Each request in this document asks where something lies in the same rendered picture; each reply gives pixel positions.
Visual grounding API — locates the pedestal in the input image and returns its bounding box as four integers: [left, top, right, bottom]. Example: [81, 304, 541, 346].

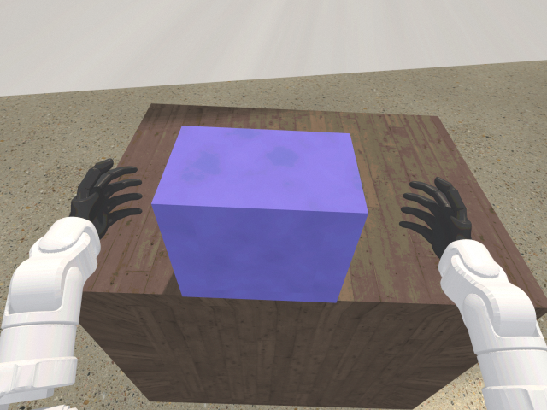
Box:
[79, 103, 547, 410]

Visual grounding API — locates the carton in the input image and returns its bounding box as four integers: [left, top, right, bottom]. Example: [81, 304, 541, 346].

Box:
[151, 126, 368, 302]

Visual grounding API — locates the right robot hand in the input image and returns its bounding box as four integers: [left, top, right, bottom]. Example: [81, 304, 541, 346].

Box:
[399, 177, 472, 259]

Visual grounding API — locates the robot right forearm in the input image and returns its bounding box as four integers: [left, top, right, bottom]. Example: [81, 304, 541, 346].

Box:
[438, 239, 547, 410]

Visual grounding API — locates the left robot hand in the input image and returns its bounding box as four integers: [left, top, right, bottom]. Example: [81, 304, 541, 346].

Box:
[68, 158, 143, 240]

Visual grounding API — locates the robot left forearm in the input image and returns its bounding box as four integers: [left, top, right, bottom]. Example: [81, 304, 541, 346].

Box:
[0, 217, 101, 410]

